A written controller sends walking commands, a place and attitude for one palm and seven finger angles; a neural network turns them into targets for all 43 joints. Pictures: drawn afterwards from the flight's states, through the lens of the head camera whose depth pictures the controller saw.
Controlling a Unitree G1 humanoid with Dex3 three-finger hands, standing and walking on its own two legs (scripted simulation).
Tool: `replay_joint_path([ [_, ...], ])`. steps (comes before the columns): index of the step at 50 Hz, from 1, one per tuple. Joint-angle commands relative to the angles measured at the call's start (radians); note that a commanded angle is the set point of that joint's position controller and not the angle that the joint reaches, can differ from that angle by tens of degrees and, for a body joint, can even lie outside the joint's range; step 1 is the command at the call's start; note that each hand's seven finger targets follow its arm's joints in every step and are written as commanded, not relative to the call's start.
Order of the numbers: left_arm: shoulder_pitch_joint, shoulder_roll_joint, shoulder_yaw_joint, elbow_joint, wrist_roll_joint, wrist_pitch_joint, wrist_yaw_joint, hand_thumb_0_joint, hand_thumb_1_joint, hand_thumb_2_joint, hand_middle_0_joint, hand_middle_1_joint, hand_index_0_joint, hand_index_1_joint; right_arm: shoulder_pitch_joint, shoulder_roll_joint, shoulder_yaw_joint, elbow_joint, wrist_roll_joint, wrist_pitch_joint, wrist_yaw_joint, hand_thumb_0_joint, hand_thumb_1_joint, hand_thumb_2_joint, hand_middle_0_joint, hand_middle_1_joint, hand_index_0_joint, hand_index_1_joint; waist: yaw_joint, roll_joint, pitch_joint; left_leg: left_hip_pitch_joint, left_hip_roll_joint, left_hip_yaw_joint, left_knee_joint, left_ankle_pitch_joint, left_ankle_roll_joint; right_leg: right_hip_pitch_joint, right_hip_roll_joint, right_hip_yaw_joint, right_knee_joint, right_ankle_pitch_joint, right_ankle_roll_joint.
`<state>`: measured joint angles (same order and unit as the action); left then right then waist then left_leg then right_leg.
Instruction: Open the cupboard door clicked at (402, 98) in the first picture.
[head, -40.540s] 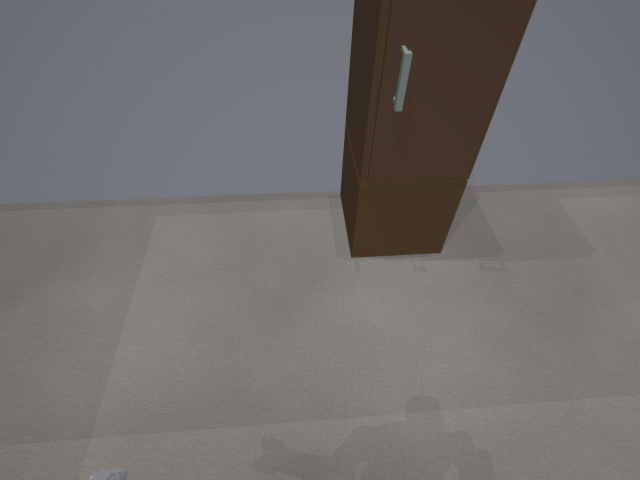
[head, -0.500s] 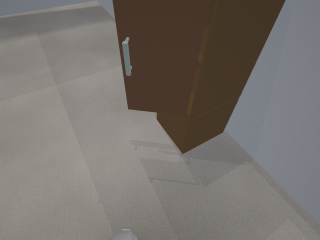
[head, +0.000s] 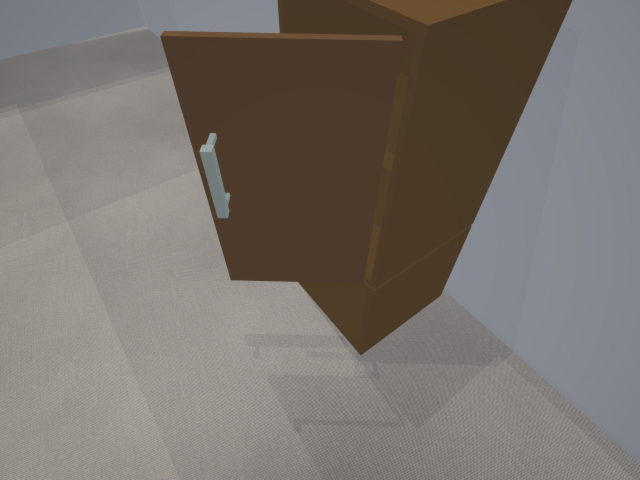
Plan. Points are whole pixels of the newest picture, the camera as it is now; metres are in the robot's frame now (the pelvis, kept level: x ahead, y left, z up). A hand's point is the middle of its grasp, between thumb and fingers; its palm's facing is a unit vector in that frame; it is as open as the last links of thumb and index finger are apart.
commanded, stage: come to a stop and stand still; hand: left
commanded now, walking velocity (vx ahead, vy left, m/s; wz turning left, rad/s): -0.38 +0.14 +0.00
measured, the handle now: (218, 177) +0.59 +0.21 +0.02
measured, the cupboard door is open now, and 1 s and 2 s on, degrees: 52 52 52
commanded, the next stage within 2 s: look again from close up in 1.28 s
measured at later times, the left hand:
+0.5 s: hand out of the picture +0.10 +0.20 -0.16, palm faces +0.07 -0.96 -0.28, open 7.4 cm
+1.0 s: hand out of the picture +0.04 +0.21 -0.17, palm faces +0.02 -0.97 -0.22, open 7.4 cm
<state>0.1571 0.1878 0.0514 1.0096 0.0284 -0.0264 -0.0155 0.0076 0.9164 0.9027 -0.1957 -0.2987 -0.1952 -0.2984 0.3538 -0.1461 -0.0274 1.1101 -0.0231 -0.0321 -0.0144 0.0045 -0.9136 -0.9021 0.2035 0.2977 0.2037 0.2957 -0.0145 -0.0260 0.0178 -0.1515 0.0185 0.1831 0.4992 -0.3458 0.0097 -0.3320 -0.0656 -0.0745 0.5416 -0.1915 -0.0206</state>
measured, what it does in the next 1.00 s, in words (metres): stands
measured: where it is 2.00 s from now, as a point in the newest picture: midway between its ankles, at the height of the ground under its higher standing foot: outside the picture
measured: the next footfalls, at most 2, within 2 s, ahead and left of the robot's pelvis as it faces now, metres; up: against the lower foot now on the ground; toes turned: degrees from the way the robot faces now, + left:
none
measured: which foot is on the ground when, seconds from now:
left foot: down 0.00-1.00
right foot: down 0.00-1.00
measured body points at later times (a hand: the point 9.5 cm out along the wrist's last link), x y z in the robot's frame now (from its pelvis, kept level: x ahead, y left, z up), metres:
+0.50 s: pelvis +0.05 -0.01 +0.00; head +0.09 -0.02 +0.45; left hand +0.10 +0.25 -0.14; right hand +0.12 -0.25 -0.16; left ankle +0.01 +0.11 -0.72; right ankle +0.02 -0.11 -0.73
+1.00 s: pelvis +0.02 +0.02 +0.00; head +0.02 +0.02 +0.45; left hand +0.04 +0.26 -0.15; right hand +0.07 -0.21 -0.15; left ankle +0.02 +0.10 -0.73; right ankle +0.02 -0.11 -0.73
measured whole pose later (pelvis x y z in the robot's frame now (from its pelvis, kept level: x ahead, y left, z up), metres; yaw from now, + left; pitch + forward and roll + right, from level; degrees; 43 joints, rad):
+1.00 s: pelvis +0.02 +0.02 +0.00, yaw +0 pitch -2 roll +0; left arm 0.27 0.18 0.00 1.03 0.02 0.01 0.03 0.01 0.91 0.90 -0.20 -0.30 -0.20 -0.30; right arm 0.25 -0.17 -0.01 1.00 -0.01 0.00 -0.03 0.00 -0.92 -0.90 0.20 0.30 0.20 0.30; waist 0.00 0.01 0.03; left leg -0.21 -0.02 0.08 0.53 -0.29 0.05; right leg -0.22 -0.02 0.00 0.53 -0.28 0.02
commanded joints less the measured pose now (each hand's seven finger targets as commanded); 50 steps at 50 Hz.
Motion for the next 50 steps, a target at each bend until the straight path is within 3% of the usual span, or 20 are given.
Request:
replay_joint_path([
  [1,0.201,0.173,0.014,0.041,-0.019,-0.028,0.029,0.000,0.900,0.900,-0.200,-0.300,-0.200,-0.300,0.000,-0.076,0.000,-0.055,0.014,0.000,-0.010,0.000,-0.900,-0.900,0.200,0.300,0.200,0.300,0.062,-0.210,-0.067,-0.244,0.027,-0.088,0.232,-0.248,-0.035,0.306,-0.314,0.334,-0.208,0.534,-0.189],
  [3,0.095,0.139,0.004,0.025,-0.018,-0.019,0.049,0.000,0.900,0.900,-0.200,-0.300,-0.200,-0.300,0.025,-0.067,-0.002,-0.035,0.023,0.022,-0.021,0.000,-0.900,-0.900,0.200,0.300,0.200,0.300,0.013,-0.212,-0.063,-0.203,0.046,-0.145,0.211,-0.184,-0.042,0.280,-0.278,0.217,-0.140,0.865,-0.185],
  [5,0.060,0.146,0.007,0.015,-0.023,-0.008,0.057,0.000,0.900,0.900,-0.200,-0.300,-0.200,-0.300,0.051,-0.060,-0.002,-0.012,0.028,0.037,-0.023,0.000,-0.900,-0.900,0.200,0.300,0.200,0.300,-0.003,-0.104,-0.103,-0.155,0.033,-0.120,0.064,-0.039,-0.054,0.312,-0.239,0.144,-0.058,0.956,-0.150],
  [8,0.058,0.132,0.011,0.006,-0.032,0.018,0.055,0.000,0.900,0.900,-0.200,-0.300,-0.200,-0.300,0.032,-0.114,-0.017,-0.024,0.013,0.044,-0.026,0.000,-0.900,-0.900,0.200,0.300,0.200,0.300,0.018,0.063,-0.111,-0.001,0.115,-0.150,-0.026,0.582,-0.022,0.179,-0.130,0.067,0.017,0.587,-0.041],
  [13,0.017,0.081,0.013,-0.052,-0.023,0.060,0.051,0.000,0.900,0.900,-0.200,-0.300,-0.200,-0.300,-0.023,-0.178,-0.040,-0.089,-0.003,0.053,-0.035,0.000,-0.900,-0.900,0.200,0.300,0.200,0.300,0.013,0.205,0.004,-0.013,0.282,-0.300,-0.111,0.928,0.148,-0.001,0.037,0.028,0.244,-0.274,0.009],
  [17,0.030,0.075,0.017,-0.062,-0.023,0.059,0.045,0.000,0.900,0.900,-0.200,-0.300,-0.200,-0.300,-0.064,-0.207,-0.051,-0.118,-0.008,0.049,-0.040,0.000,-0.900,-0.900,0.200,0.300,0.200,0.300,0.007,0.188,-0.070,0.102,0.272,-0.288,-0.048,1.002,0.169,-0.010,0.054,0.054,0.189,-0.271,0.002],
  [19,0.081,0.084,0.016,-0.055,-0.019,0.049,0.043,0.000,0.900,0.900,-0.200,-0.300,-0.200,-0.300,-0.089,-0.209,-0.057,-0.125,0.001,0.050,-0.037,0.000,-0.900,-0.900,0.200,0.300,0.200,0.300,0.026,0.144,-0.097,0.078,0.233,-0.252,0.007,0.873,0.116,0.105,0.044,0.049,-0.003,-0.049,0.003],
  [20,0.107,0.114,0.021,-0.051,-0.015,0.041,0.045,0.000,0.900,0.900,-0.200,-0.300,-0.200,-0.300,-0.099,-0.201,-0.059,-0.136,0.008,0.052,-0.034,0.000,-0.900,-0.900,0.200,0.300,0.200,0.300,0.030,0.064,-0.121,0.029,0.177,-0.211,0.060,0.695,0.064,0.186,0.005,0.100,-0.081,0.262,-0.005],
  [22,0.090,0.189,0.019,-0.047,-0.009,0.027,0.047,0.000,0.900,0.900,-0.200,-0.300,-0.200,-0.300,-0.085,-0.132,-0.049,-0.148,0.020,0.064,-0.019,0.000,-0.900,-0.900,0.200,0.300,0.200,0.300,0.005,-0.152,-0.074,-0.132,-0.003,-0.105,0.203,-0.024,-0.035,0.206,-0.251,0.292,-0.150,0.655,-0.131],
  [23,0.094,0.178,0.017,-0.035,-0.010,0.022,0.052,0.000,0.900,0.900,-0.200,-0.300,-0.200,-0.300,-0.120,-0.104,-0.042,-0.153,0.018,0.077,-0.020,0.000,-0.900,-0.900,0.200,0.300,0.200,0.300,0.020,-0.198,-0.065,-0.150,-0.015,-0.145,0.294,-0.209,-0.035,0.189,-0.268,0.319,-0.178,0.743,-0.172],
  [26,0.077,0.159,0.009,-0.022,-0.009,0.015,0.059,0.000,0.900,0.900,-0.200,-0.300,-0.200,-0.300,-0.159,-0.105,-0.030,-0.145,0.021,0.074,-0.023,0.000,-0.900,-0.900,0.200,0.300,0.200,0.300,0.015,-0.178,-0.050,-0.215,-0.008,-0.178,0.296,-0.200,-0.037,0.280,-0.212,0.250,-0.117,0.919,-0.182],
  [30,0.063,0.160,0.001,-0.006,-0.022,0.014,0.054,0.000,0.900,0.900,-0.200,-0.300,-0.200,-0.300,-0.096,-0.094,-0.019,-0.090,0.019,0.055,-0.020,0.000,-0.900,-0.900,0.200,0.300,0.200,0.300,-0.017,-0.083,-0.079,0.007,-0.002,-0.146,-0.093,0.160,-0.035,0.220,-0.131,0.200,-0.062,0.658,-0.092],
  [32,0.081,0.115,-0.011,-0.007,-0.028,0.020,0.048,0.000,0.900,0.900,-0.200,-0.300,-0.200,-0.300,-0.120,-0.163,-0.021,-0.092,0.010,0.038,-0.022,0.000,-0.900,-0.900,0.200,0.300,0.200,0.300,0.012,0.062,-0.095,0.075,0.147,-0.258,-0.095,0.450,0.028,0.137,-0.035,0.148,-0.099,0.261,-0.004],
  [36,0.081,0.104,-0.021,0.025,-0.022,0.034,0.040,0.000,0.900,0.900,-0.200,-0.300,-0.200,-0.300,-0.166,-0.159,-0.005,-0.076,0.010,0.033,-0.023,0.000,-0.900,-0.900,0.200,0.300,0.200,0.300,0.025,0.129,0.026,-0.052,0.130,-0.255,-0.171,0.244,0.023,0.153,-0.017,0.135,-0.171,0.027,0.002],
  [37,0.205,0.098,-0.033,0.045,-0.005,0.009,0.088,0.000,0.900,0.900,-0.200,-0.300,-0.200,-0.300,-0.223,-0.180,-0.011,-0.148,0.023,0.019,-0.013,0.000,-0.900,-0.900,0.200,0.300,0.200,0.300,0.053,0.149,0.057,-0.035,0.117,-0.179,0.036,0.409,-0.001,0.079,-0.072,0.172,-0.136,0.310,0.010],
  [39,0.176,0.147,-0.026,0.008,-0.007,-0.024,0.083,0.000,0.900,0.900,-0.200,-0.300,-0.200,-0.300,-0.093,-0.127,-0.006,-0.166,0.010,0.008,-0.010,0.000,-0.900,-0.900,0.200,0.300,0.200,0.300,-0.020,0.081,-0.131,-0.006,0.073,-0.186,0.025,0.375,-0.005,0.208,-0.106,0.203,-0.030,0.638,-0.039],
  [41,0.155,0.124,-0.030,-0.010,-0.013,-0.012,0.074,0.000,0.900,0.900,-0.200,-0.300,-0.200,-0.300,-0.068,-0.142,-0.011,-0.162,0.013,0.006,-0.019,0.000,-0.900,-0.900,0.200,0.300,0.200,0.300,-0.009,0.084,-0.189,0.042,0.098,-0.208,0.011,0.485,0.012,0.206,-0.063,0.148,-0.011,0.423,-0.037],
  [43,0.141,0.107,-0.036,-0.016,-0.009,0.004,0.068,0.000,0.900,0.900,-0.200,-0.300,-0.200,-0.300,-0.082,-0.149,-0.009,-0.173,0.009,0.006,-0.021,0.000,-0.900,-0.900,0.200,0.300,0.200,0.300,0.004,0.092,-0.081,-0.003,0.115,-0.226,-0.021,0.502,0.029,0.145,-0.026,0.125,-0.033,0.204,-0.028],
  [46,0.141,0.094,-0.038,-0.018,-0.009,0.018,0.058,0.000,0.900,0.900,-0.200,-0.300,-0.200,-0.300,-0.100,-0.156,-0.007,-0.184,0.008,0.008,-0.018,0.000,-0.900,-0.900,0.200,0.300,0.200,0.300,0.015,0.042,0.052,-0.110,0.109,-0.261,-0.112,0.240,0.042,0.093,-0.006,0.127,-0.074,-0.001,-0.018],
  [50,0.155,0.094,-0.039,-0.022,-0.008,0.022,0.050,0.000,0.900,0.900,-0.200,-0.300,-0.200,-0.300,-0.092,-0.155,-0.007,-0.180,0.004,0.010,-0.009,0.000,-0.900,-0.900,0.200,0.300,0.200,0.300,0.018,0.031,0.075,-0.176,0.093,-0.287,-0.197,-0.045,0.045,0.098,-0.002,0.128,-0.094,-0.076,-0.017],
])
